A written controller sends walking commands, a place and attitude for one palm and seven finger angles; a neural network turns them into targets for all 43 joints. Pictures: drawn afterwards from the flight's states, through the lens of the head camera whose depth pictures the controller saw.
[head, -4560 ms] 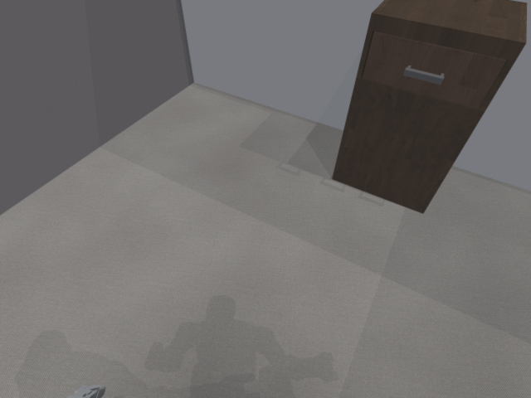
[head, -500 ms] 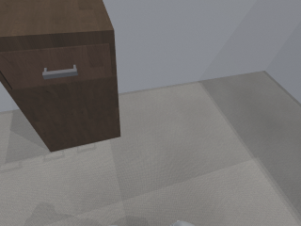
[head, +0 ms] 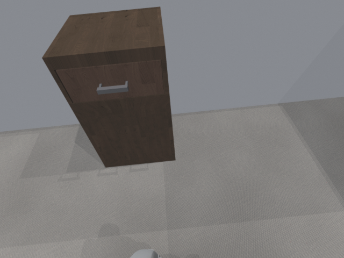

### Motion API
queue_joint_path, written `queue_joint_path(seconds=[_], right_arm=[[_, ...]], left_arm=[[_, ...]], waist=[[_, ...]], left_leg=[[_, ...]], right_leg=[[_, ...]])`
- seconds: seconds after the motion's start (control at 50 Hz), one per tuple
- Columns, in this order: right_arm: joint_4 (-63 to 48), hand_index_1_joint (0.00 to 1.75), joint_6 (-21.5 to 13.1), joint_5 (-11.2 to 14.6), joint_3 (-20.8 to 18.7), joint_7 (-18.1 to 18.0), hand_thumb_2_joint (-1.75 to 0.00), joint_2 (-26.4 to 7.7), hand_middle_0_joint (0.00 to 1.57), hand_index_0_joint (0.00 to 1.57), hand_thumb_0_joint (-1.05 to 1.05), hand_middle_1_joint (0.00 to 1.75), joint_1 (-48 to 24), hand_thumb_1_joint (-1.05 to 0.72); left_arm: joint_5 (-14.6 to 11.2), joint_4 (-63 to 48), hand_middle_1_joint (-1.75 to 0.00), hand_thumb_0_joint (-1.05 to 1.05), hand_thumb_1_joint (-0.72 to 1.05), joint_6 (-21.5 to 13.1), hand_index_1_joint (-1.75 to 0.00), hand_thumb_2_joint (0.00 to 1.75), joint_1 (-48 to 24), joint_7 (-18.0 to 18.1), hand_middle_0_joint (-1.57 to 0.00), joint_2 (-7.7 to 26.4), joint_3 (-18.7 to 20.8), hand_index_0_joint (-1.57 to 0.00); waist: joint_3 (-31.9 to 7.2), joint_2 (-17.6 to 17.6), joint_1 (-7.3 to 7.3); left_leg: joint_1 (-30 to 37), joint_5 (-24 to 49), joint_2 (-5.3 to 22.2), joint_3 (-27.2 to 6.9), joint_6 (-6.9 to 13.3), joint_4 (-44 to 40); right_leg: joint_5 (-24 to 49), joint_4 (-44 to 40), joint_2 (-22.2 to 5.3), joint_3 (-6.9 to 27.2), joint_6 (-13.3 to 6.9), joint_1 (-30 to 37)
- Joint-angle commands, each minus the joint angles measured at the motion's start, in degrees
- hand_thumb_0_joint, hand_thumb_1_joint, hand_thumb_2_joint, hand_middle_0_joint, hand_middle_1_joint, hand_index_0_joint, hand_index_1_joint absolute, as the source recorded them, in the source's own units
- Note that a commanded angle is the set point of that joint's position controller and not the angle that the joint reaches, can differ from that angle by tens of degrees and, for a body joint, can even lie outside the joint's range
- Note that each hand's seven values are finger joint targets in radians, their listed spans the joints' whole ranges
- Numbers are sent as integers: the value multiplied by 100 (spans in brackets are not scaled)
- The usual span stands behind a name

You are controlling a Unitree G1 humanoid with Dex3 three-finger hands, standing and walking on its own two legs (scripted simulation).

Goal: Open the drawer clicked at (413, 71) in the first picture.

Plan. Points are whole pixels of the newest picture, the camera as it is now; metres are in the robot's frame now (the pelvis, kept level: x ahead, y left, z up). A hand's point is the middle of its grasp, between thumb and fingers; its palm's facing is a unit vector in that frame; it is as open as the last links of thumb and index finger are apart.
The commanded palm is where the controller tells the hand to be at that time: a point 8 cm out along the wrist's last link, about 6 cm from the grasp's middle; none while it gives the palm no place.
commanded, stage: take the last steps up to it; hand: left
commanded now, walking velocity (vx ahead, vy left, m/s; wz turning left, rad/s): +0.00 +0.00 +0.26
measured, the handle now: (113, 86) +0.80 +0.32 -0.08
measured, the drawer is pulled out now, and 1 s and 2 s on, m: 0.00 0.00 0.00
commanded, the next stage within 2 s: come to a stop and stand still in 1.12 s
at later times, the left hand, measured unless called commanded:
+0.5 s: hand out of the picture -0.03 +0.22 -0.18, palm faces +0.17 -0.97 -0.18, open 7.4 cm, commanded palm none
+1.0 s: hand (119, 232) +0.22 +0.18 -0.16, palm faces +0.16 -0.96 -0.23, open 7.2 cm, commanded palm none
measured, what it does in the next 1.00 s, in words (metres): walks ahead: left foot, then right foot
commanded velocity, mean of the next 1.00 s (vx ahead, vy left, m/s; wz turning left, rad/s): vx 0.26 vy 0.00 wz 0.04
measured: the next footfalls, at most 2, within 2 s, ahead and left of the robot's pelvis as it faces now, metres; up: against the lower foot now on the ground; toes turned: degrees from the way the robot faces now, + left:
left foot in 0.36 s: +0.00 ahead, +0.14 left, +0.00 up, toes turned +12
right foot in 0.74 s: +0.26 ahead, -0.08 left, +0.00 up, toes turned -3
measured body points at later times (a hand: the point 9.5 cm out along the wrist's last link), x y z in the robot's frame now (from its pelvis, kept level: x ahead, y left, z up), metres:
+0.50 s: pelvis +0.03 +0.04 +0.00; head +0.04 +0.05 +0.45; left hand -0.04 +0.27 -0.16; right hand +0.09 -0.20 -0.14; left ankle -0.04 +0.13 -0.74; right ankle +0.03 -0.09 -0.68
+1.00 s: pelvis +0.19 -0.01 +0.01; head +0.19 -0.02 +0.46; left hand +0.21 +0.23 -0.14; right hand +0.23 -0.24 -0.16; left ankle +0.19 +0.14 -0.67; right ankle +0.22 -0.08 -0.74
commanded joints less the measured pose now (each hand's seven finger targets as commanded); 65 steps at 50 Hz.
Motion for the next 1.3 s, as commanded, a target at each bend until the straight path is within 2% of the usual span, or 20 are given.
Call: queue_joint_path(seconds=[0.0, 0.06, 0.18, 0.28, 0.3, 0.32, 0.36, 0.46, 0.64, 0.7, 0.72, 0.74, 0.76, 0.82, 0.88, 1.08, 1.18, 1.2, 1.24, 1.28], right_arm=[[-281, 30, -148, -13, -35, -25, -90, -347, 20, 20, 0, 30, 46, -90], [-282, 30, -158, 8, 22, -54, -90, -215, 20, 20, 0, 30, -206, -90], [-299, 30, -322, -10, 144, -5, -90, -117, 20, 20, 0, 30, -527, -90], [91, 30, -517, 12, 232, -57, -90, 9, 20, 20, 0, 30, 382, -90], [257, 30, -573, 15, 200, -105, -90, -176, 20, 20, 0, 30, 750, -90], [378, 30, -584, -26, 101, -142, -90, -587, 20, 20, 0, 30, 1167, -90], [540, 30, -572, -64, 62, -229, -90, -834, 20, 20, 0, 30, 1615, -90], [450, 30, -773, -8, 199, -299, -90, -327, 20, 20, 0, 30, 1066, -90], [776, 30, -792, -62, 128, -293, -90, -386, 20, 20, 0, 30, 1419, -90], [814, 30, -782, -12, 133, -280, -90, -389, 20, 20, 0, 30, 1286, -90], [751, 30, -812, 44, 151, -225, -90, -216, 20, 20, 0, 30, 1320, -90], [579, 30, -846, 100, 215, -209, -90, 168, 20, 20, 0, 30, 1507, -90], [506, 30, -786, 119, 190, -218, -90, -64, 20, 20, 0, 30, 1208, -90], [513, 30, -680, -6, 134, -143, -90, 164, 20, 20, 0, 30, 823, -90], [701, 30, -511, -53, 190, -116, -90, 355, 20, 20, 0, 30, 1354, -90], [223, 30, -590, -22, 211, -17, -90, 269, 20, 20, 0, 30, 186, -90], [359, 30, -726, -13, 261, -77, -90, 188, 20, 20, 0, 30, 619, -90], [507, 30, -785, -27, 240, -121, -90, -28, 20, 20, 0, 30, 1032, -90], [563, 30, -717, -28, 204, -238, -90, -572, 20, 20, 0, 30, 1463, -90], [516, 30, -672, -6, 335, -383, -90, -279, 20, 20, 0, 30, 718, -90]], left_arm=[[25, -378, -30, 0, 90, -185, -30, 90, -6, 75, -20, 1007, 206, -20], [51, -170, -30, 0, 90, -196, -30, 90, 393, 83, -20, 1099, 238, -20], [92, 328, -30, 0, 90, -281, -30, 90, 1042, -11, -20, 1214, 257, -20], [24, 546, -30, 0, 90, -257, -30, 90, 707, -57, -20, 1133, 233, -20], [-23, 538, -30, 0, 90, -240, -30, 90, 609, -78, -20, 923, 182, -20], [-26, 438, -30, 0, 90, -238, -30, 90, 471, -130, -20, 611, 116, -20], [75, 128, -30, 0, 90, -214, -30, 90, -226, -134, -20, 522, 64, -20], [49, 480, -30, 0, 90, -204, -30, 90, 86, -268, -20, 483, 113, -20], [4, 215, -30, 0, 90, -215, -30, 90, -654, -298, -20, 354, 130, -20], [38, 601, -30, 0, 90, -326, -30, 90, 599, -269, -20, 632, 243, -20], [71, 818, -30, 0, 90, -397, -30, 90, 1409, -214, -20, 1068, 351, -20], [55, 945, -30, 0, 90, -429, -30, 90, 2035, -144, -20, 1679, 491, -20], [-52, 911, -30, 0, 90, -423, -30, 90, 1867, -117, -20, 1739, 481, -20], [-16, 494, -30, 0, 90, -412, -30, 90, 334, -39, -20, 940, 262, -20], [12, 495, -30, 0, 90, -479, -30, 90, 144, -38, -20, 594, 133, -20], [31, 793, -30, 0, 90, -513, -30, 90, 775, -72, -20, 726, 159, -20], [3, 866, -30, 0, 90, -409, -30, 90, 793, -65, -20, 697, 182, -20], [-7, 879, -30, 0, 90, -383, -30, 90, 876, -70, -20, 511, 131, -20], [-30, 801, -30, 0, 90, -352, -30, 90, 1084, -37, -20, 81, 11, -20], [-47, 963, -30, 0, 90, -196, -30, 90, 1012, 54, -20, 90, -24, -20]], waist=[[124, -1206, -23], [-30, -1061, 170], [-130, -1260, 502], [-177, -976, 48], [-194, -362, -122], [-149, 873, -329], [472, 1190, -601], [523, 390, -89], [707, 557, -137], [69, 114, 497], [-456, -659, 838], [-1101, -2086, 892], [-1084, -1927, 886], [150, -418, 217], [127, -961, -136], [347, -823, 149], [175, -535, -88], [-60, -10, -212], [-354, 1137, -168], [-195, 947, 32]], left_leg=[[-283, 270, 251, 45, -149, 649], [-113, -72, 282, 187, -215, -161], [123, -350, 339, 503, -48, -1548], [2048, 458, 207, 940, 161, -3632], [2904, 488, 492, 565, 254, -4075], [3429, 8, 1478, -741, 603, -4395], [3031, -402, 2402, -1939, 1307, -5114], [2740, 1996, 1662, -480, 1085, -4915], [2406, 2704, 1650, 112, 980, -4562], [1935, 3337, 1247, 500, 668, -2914], [1000, 2516, 896, 787, 460, -1528], [-227, -804, 144, 911, 253, 363], [-271, -1116, 329, 173, 358, 1276], [-302, 226, 872, 15, 328, 1341], [211, 633, 881, 296, 137, 541], [111, 797, 726, 585, 97, -1778], [1751, 1203, 417, 878, 199, -3214], [2454, 1632, 682, 488, 299, -3589], [2832, 3653, 2360, -1288, 1122, -4206], [2182, 4458, 2211, -922, 1155, -4297]], right_leg=[[1187, -1539, -1383, 952, -419, 46], [1962, -1368, -1517, 892, -572, 565], [473, -1751, -1703, 1305, -670, 1122], [-437, -1337, -1274, 680, -329, 101], [-674, -818, -969, 368, -79, -630], [-876, 319, -409, -198, 213, -1581], [-1511, 2176, -188, 12, 268, -2601], [-161, 2838, -403, 297, 366, -2341], [255, 840, -164, -92, 248, -1362], [667, -57, 162, -248, 52, 658], [477, -321, -584, 671, -231, 1964], [815, -1148, -2215, 3086, -872, 2830], [-70, -1742, -2429, 3684, -1079, 2152], [-876, -2097, -1858, 2260, -826, 102], [92, -2244, -1329, 1010, -555, -497], [635, -2190, -1358, 916, -822, 303], [805, -1209, -1008, 524, -537, -46], [856, -344, -664, 297, -342, -297], [-1668, 1536, 104, -82, 76, -1104], [-1556, 1793, -159, 521, 188, -797]])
